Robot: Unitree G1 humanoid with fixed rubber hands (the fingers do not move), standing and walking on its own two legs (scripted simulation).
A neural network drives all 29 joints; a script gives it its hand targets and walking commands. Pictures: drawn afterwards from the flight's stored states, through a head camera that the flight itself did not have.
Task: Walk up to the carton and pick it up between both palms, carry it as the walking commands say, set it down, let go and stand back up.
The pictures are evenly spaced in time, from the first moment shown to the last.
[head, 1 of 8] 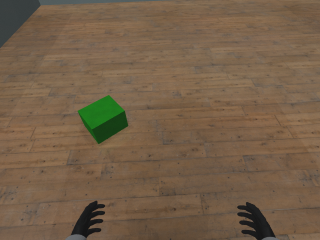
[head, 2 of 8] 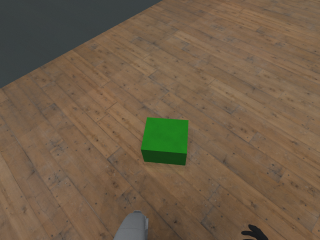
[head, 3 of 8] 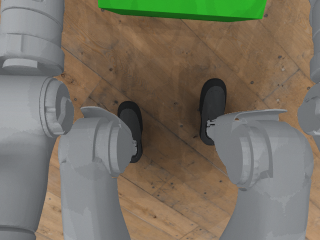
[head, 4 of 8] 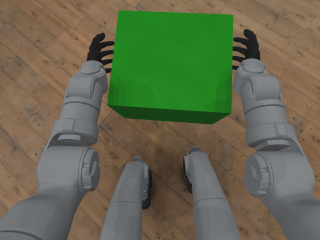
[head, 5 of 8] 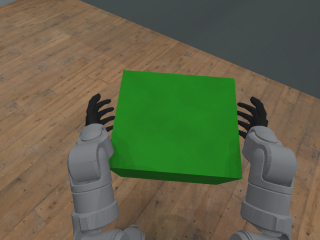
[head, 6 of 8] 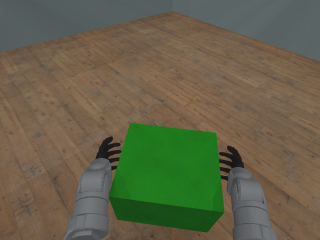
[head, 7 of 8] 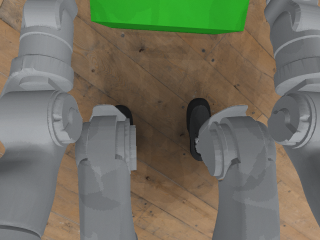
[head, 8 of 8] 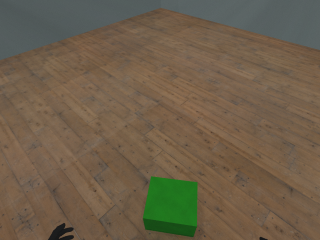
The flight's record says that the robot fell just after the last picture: no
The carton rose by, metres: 0.70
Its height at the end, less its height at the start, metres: +0.00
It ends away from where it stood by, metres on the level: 1.43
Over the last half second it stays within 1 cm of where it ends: yes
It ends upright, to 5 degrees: yes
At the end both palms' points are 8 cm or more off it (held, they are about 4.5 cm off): yes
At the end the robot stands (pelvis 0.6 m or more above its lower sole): yes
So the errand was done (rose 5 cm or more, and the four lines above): yes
